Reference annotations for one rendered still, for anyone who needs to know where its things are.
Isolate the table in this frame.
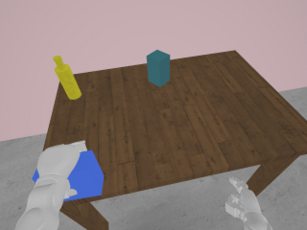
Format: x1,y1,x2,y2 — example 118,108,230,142
43,50,307,230

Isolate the robot left hand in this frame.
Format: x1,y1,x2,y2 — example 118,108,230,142
36,140,87,199

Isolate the robot left forearm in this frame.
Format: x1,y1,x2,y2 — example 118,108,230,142
14,174,68,230

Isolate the robot right hand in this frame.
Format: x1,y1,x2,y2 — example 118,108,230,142
224,176,262,220

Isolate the robot right forearm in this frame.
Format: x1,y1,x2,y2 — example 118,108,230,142
243,212,272,230

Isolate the sponge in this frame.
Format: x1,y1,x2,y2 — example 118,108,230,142
32,150,105,201

